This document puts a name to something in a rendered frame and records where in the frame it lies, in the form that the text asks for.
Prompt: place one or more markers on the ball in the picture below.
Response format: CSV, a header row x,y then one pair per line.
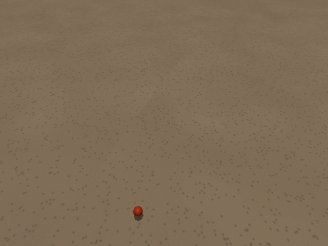
x,y
137,211

